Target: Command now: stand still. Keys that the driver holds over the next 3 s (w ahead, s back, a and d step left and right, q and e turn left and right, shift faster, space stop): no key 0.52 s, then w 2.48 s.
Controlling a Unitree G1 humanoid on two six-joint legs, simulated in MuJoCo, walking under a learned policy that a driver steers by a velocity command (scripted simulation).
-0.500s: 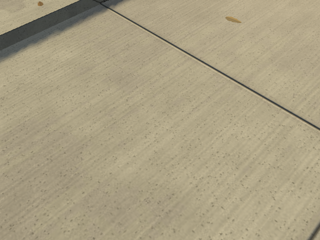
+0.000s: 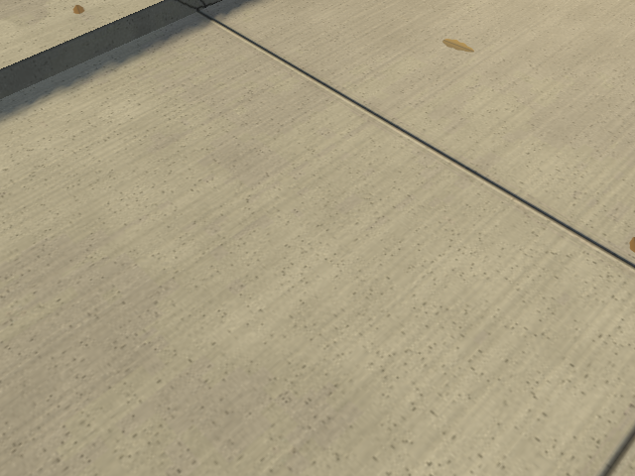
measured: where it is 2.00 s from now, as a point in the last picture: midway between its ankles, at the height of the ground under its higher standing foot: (362, 384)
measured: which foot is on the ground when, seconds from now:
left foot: down 0.00-1.00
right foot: down 0.00-0.76, up 0.78-0.98, down 1.00-1.00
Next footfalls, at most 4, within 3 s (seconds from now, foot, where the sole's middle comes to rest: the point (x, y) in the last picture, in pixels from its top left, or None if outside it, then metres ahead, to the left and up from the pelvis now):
1.00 right None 0.22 -0.14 -0.77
1.56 left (304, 425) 0.61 0.06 -0.77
2.10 right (406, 316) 0.89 -0.19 -0.77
2.66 left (307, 223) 1.20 0.06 -0.77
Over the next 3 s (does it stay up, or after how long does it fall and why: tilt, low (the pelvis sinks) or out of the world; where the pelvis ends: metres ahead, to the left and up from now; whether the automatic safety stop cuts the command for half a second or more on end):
stays up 1.20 -0.03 0.01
